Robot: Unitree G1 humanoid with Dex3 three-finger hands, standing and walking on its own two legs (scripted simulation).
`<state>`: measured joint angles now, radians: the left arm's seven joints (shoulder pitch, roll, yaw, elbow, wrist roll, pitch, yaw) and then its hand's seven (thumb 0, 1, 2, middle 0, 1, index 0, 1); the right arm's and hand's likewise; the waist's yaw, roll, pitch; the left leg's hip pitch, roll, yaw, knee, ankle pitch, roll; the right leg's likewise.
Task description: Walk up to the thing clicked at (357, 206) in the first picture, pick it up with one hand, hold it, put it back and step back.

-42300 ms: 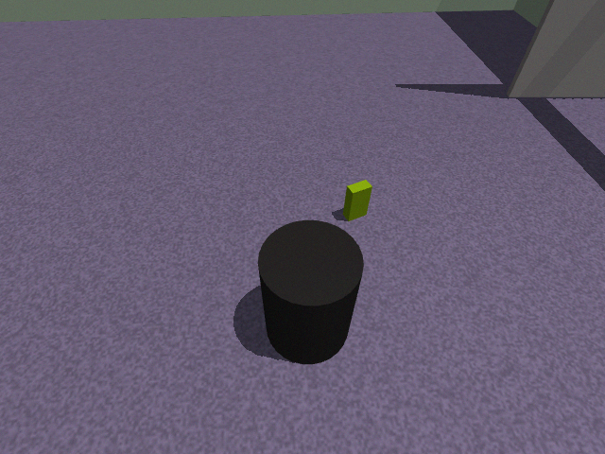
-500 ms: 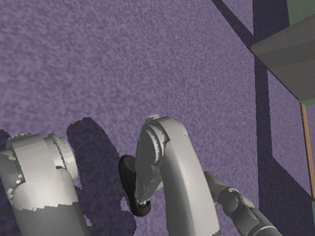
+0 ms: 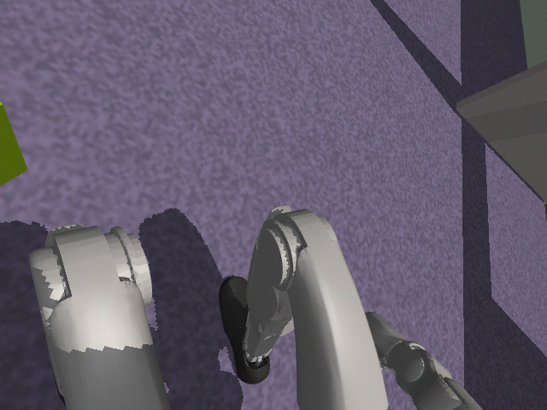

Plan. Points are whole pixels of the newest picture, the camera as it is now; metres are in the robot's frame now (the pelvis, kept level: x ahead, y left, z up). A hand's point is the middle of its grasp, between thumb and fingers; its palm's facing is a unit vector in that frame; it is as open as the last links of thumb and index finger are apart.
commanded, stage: withdraw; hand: left
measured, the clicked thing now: out of the picture +0.44 +0.31 -0.20
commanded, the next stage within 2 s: rise in 0.04 s
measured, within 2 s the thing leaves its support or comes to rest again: rests again in 0.32 s
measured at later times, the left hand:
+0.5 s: hand out of the picture +0.34 +0.45 +0.01, palm faces +0.49 -0.76 -0.42, open 17.4 cm
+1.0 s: hand out of the picture +0.25 +0.32 +0.19, palm faces +0.39 -0.80 -0.45, open 17.3 cm
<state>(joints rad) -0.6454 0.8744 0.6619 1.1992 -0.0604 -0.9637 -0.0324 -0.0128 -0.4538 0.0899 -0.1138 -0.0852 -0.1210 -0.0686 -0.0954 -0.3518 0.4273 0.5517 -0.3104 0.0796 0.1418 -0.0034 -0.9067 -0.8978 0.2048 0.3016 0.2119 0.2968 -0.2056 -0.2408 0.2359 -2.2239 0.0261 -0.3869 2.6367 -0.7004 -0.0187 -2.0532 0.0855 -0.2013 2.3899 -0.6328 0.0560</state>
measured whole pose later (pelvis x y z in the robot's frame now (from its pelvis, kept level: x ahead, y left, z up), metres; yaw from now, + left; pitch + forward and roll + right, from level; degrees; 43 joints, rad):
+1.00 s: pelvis +0.05 -0.03 +0.28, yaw +14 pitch +27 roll -3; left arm 0.03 0.39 0.23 0.37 0.02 0.08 0.12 -0.01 -0.50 0.08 -0.07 -0.06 -0.06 -0.06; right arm 0.09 -0.25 -0.01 0.51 0.05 0.05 -0.09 0.00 -0.90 -0.90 0.20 0.30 0.21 0.30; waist -0.03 0.01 -0.18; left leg -1.47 0.07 -0.08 1.62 -0.61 -0.04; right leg -1.42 -0.02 -0.05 1.58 -0.63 0.01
